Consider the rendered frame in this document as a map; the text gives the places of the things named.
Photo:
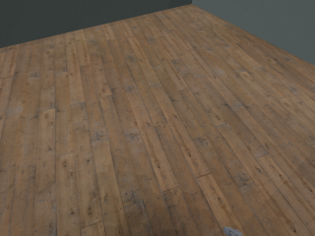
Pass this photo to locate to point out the right robot hand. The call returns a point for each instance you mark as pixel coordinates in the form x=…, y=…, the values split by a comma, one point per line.
x=231, y=232

